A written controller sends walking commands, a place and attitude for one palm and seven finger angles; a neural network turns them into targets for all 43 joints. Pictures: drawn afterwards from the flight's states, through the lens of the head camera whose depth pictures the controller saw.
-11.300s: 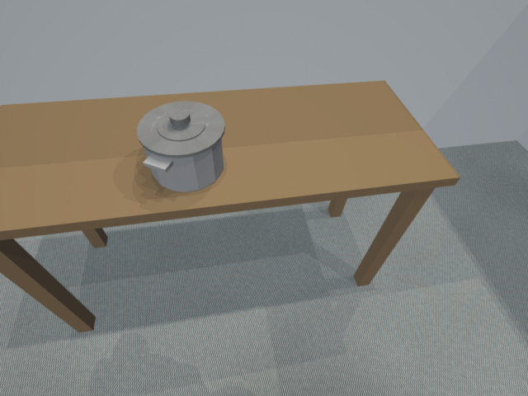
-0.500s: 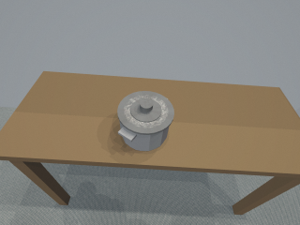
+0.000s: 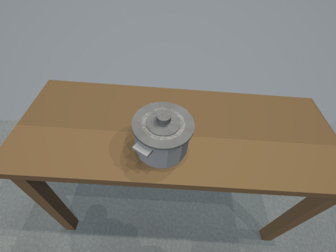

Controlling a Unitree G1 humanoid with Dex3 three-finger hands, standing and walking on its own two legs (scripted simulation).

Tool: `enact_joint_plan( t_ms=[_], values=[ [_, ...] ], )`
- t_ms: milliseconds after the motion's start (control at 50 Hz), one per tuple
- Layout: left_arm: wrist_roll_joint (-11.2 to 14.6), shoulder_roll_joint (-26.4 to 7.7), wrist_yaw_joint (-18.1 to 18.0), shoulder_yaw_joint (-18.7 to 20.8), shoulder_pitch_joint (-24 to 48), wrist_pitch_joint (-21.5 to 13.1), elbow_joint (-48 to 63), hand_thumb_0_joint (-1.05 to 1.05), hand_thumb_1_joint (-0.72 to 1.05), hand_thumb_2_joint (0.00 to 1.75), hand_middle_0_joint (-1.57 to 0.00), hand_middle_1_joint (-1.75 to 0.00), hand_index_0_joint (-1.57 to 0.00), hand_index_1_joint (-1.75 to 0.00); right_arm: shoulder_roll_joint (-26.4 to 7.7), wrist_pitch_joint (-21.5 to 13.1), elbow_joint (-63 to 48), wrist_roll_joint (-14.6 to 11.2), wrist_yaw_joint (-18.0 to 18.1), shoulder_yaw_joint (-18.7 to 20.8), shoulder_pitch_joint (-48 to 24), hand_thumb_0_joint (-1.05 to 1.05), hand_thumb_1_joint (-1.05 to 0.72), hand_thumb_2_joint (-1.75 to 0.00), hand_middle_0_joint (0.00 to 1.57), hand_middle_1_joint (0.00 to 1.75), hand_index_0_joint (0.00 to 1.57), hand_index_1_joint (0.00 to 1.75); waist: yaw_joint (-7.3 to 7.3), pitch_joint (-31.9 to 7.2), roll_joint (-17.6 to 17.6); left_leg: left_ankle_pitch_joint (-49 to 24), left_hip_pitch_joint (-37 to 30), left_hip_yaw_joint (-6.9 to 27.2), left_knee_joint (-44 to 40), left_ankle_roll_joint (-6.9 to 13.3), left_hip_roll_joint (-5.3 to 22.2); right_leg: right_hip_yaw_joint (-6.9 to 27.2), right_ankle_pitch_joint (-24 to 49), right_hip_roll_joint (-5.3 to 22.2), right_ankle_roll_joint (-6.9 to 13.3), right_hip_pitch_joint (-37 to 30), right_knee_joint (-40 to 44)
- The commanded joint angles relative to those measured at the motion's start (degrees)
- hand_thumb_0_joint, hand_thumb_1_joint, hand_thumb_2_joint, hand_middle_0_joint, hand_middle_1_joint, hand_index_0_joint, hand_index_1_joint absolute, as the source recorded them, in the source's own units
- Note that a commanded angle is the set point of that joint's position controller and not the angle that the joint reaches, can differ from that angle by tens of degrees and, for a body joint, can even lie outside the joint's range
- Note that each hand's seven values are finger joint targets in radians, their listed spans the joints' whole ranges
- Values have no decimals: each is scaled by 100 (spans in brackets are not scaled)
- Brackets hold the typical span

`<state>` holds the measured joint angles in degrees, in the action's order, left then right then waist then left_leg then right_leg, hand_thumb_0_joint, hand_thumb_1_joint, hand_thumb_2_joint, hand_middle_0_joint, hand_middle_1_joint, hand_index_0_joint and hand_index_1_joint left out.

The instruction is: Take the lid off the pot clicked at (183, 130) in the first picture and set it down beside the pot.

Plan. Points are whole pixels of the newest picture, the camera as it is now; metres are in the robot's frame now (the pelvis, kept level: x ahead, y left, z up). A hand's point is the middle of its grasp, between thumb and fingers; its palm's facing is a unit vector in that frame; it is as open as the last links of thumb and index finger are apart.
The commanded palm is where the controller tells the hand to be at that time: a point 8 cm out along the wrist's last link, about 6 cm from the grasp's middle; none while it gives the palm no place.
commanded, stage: shuffle to correct the standing spot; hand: left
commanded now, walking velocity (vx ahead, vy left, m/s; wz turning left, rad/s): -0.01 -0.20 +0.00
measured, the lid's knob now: (163, 117) +0.46 +0.05 +0.06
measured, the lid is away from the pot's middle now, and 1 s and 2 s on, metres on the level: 0.00 0.00 0.00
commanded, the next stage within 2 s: come to a stop and stand still in 0.50 s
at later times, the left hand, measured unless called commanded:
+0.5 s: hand out of the picture -0.01 +0.11 -0.18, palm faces +0.03 -0.99 -0.16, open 7.3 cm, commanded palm none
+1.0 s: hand out of the picture -0.05 +0.06 -0.18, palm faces +0.07 -0.99 -0.13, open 7.3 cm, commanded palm none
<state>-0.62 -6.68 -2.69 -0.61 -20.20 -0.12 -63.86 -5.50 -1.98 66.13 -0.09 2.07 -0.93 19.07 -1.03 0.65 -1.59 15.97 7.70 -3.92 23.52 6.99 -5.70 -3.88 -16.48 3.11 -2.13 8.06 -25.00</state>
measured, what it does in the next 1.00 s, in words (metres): shifts its weight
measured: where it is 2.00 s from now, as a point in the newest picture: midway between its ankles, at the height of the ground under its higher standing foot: outside the picture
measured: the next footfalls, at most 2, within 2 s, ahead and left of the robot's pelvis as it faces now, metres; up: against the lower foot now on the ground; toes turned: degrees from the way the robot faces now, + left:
left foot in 1.04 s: +0.04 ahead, +0.03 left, +0.00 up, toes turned -1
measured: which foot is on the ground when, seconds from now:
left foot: down 0.00-0.68, up 0.70-1.00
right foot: down 0.00-1.00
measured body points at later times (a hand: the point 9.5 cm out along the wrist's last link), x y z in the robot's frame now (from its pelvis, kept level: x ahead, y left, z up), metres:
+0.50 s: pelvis +0.00 -0.05 -0.01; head +0.02 -0.04 +0.44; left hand -0.01 +0.16 -0.17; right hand -0.03 -0.26 -0.16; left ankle -0.03 +0.04 -0.74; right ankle -0.04 -0.14 -0.74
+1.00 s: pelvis +0.00 -0.08 +0.00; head +0.00 -0.07 +0.45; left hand -0.05 +0.12 -0.17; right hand -0.01 -0.30 -0.16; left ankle -0.01 +0.02 -0.73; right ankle -0.04 -0.14 -0.74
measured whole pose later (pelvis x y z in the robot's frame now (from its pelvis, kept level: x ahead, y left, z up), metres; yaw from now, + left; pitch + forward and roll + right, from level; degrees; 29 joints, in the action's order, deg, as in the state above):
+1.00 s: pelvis +0.00 -0.08 +0.00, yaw +0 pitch -1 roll -1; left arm -1.1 -6.8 -2.4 -0.4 -22.4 -1.1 -62.3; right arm -6.6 0.9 65.7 -0.3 2.3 0.3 16.5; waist -1.7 1.7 -0.9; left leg 20.9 16.5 -1.3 38.2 0.1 1.2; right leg -6.8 -15.8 -4.9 5.4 6.3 -22.9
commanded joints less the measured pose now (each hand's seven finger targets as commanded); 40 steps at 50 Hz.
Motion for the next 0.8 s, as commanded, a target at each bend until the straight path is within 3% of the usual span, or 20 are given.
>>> enact_joint_plan(
  t_ms=[0, 60, 160, 180, 260, 300, 360, 380, 420, 540, 580, 600, 640, 680, 740, 780],
  values=[
    [-11, -249, -44, 22, -592, 3, 61, 0, 90, 90, -20, -30, -20, -30, -562, -75, -44, -1, 86, 128, 491, 0, -90, -90, 20, 30, 20, 30, 52, 462, 182, -1827, 85, 1190, -612, -317, 1354, 211, 600, 251, 262, 384, 185],
    [-15, -234, -37, 37, -581, 55, 67, 0, 90, 90, -20, -30, -20, -30, -580, -45, -10, 4, 122, 166, 505, 0, -90, -90, 20, 30, 20, 30, 82, 504, 390, -1790, -32, 1361, -725, -339, 1522, 177, 336, 158, 210, 621, 31],
    [-40, -249, -14, 82, -537, 123, 108, 0, 90, 90, -20, -30, -20, -30, -614, -9, 3, 25, 162, 223, 483, 0, -90, -90, 20, 30, 20, 30, 105, 436, 530, -2006, -56, 1476, -629, -194, 1723, 151, 110, 106, 200, 846, -242],
    [-43, -294, -2, 95, -527, 129, 144, 0, 90, 90, -20, -30, -20, -30, -615, -4, 4, 27, 166, 245, 487, 0, -90, -90, 20, 30, 20, 30, 94, 411, 349, -2131, -20, 1506, -544, -107, 1778, 146, 88, 100, 225, 850, -278],
    [-74, -277, 13, 132, -488, 175, 200, 0, 90, 90, -20, -30, -20, -30, -669, 28, -6, 53, 183, 297, 438, 0, -90, -90, 20, 30, 20, 30, 98, 343, 503, -1928, 108, 1514, -474, 9, 1889, 179, -91, 103, 235, 995, -531],
    [-80, -267, 17, 155, -500, 183, 240, 0, 90, 90, -20, -30, -20, -30, -702, 38, -26, 61, 186, 323, 396, 0, -90, -90, 20, 30, 20, 30, 67, 333, 381, -2027, 260, 1487, -345, 15, 1893, 175, 119, 91, 265, 907, -469],
    [-84, -285, 9, 184, -581, 176, 247, 0, 90, 90, -20, -30, -20, -30, -683, 77, -31, 55, 179, 351, 338, 0, -90, -90, 20, 30, 20, 30, 80, 242, 264, -1917, 475, 1183, -65, -146, 1667, 235, 953, 121, 323, 552, -251],
    [-77, -321, 9, 192, -578, 177, 272, 0, 90, 90, -20, -30, -20, -30, -655, 99, -51, 58, 171, 361, 330, 0, -90, -90, 20, 30, 20, 30, 63, 323, -31, -1771, 643, 1121, -3, -172, 1620, 228, 1152, 120, 366, 436, -212],
    [-90, -327, -4, 210, -588, 173, 329, 0, 90, 90, -20, -30, -20, -30, -661, 126, -54, 64, 161, 382, 301, 0, -90, -90, 20, 30, 20, 30, 105, 236, -36, -1579, 657, 933, 170, -254, 1494, 354, 1439, 194, 426, 411, -223],
    [-93, -448, 10, 265, -493, 205, 566, 0, 90, 90, -20, -30, -20, -30, -728, 197, -125, 83, 168, 413, 246, 0, -90, -90, 20, 30, 20, 30, 154, 72, 328, -1723, 540, 862, 348, -277, 1571, 384, 1635, 145, 471, 493, -365],
    [-97, -518, 17, 284, -466, 217, 609, 0, 90, 90, -20, -30, -20, -30, -712, 228, -153, 76, 168, 419, 194, 0, -90, -90, 20, 30, 20, 30, 132, 204, 132, -1444, 778, 768, 464, -316, 1504, 467, 1749, 170, 475, 411, -252],
    [-100, -513, 3, 283, -512, 194, 610, 0, 90, 90, -20, -30, -20, -30, -678, 232, -199, 74, 161, 398, 137, 0, -90, -90, 20, 30, 20, 30, 113, 211, 48, -1183, 881, 598, 603, -384, 1362, 618, 1829, 275, 440, 337, -107],
    [-57, -623, -46, 238, -571, 44, 514, 0, 90, 90, -20, -30, -20, -30, -331, 242, -231, 37, 126, 270, 52, 0, -90, -90, 20, 30, 20, 30, 105, 165, -287, -83, 1031, 179, 988, -608, 877, 1287, 1872, 755, 436, 90, 560],
    [-39, -732, -69, 209, -590, -68, 441, 0, 90, 90, -20, -30, -20, -30, -185, 247, -216, 4, 97, 201, 57, 0, -90, -90, 20, 30, 20, 30, 62, 280, -285, 800, 1246, 171, 1319, -682, 699, 1721, 1727, 1014, 449, -78, 1130],
    [-71, -715, -81, 187, -626, -129, 363, 0, 90, 90, -20, -30, -20, -30, -273, 250, -181, 3, 92, 172, 6, 0, -90, -90, 20, 30, 20, 30, -18, 625, -131, 945, 1586, 325, 1768, -664, 768, 1851, 2152, 1120, 411, -171, 1265],
    [-55, -737, -77, 176, -626, -150, 346, 0, 90, 90, -20, -30, -20, -30, -273, 246, -152, -23, 94, 167, 75, 0, -90, -90, 20, 30, 20, 30, -28, 557, -66, 936, 1637, 365, 1794, -665, 772, 1721, 2574, 1129, 521, -385, 1179]
  ],
)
